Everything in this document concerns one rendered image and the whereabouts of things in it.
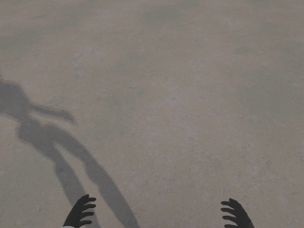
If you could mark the robot left hand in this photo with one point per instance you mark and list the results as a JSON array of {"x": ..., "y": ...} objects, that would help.
[{"x": 75, "y": 215}]

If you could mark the robot right hand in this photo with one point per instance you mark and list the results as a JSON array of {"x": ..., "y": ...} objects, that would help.
[{"x": 241, "y": 217}]

